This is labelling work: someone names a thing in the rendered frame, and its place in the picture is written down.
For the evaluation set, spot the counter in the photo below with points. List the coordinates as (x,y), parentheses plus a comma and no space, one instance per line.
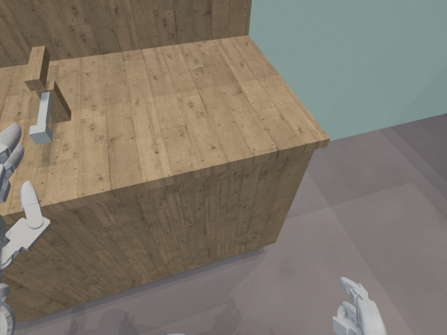
(176,143)

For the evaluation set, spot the right robot hand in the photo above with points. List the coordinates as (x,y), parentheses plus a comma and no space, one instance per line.
(364,319)

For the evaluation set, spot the tap lever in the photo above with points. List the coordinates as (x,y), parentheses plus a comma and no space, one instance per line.
(41,133)

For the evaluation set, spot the left robot hand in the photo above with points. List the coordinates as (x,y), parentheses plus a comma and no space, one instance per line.
(26,232)

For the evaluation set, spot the left robot forearm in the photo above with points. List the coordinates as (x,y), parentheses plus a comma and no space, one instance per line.
(7,315)

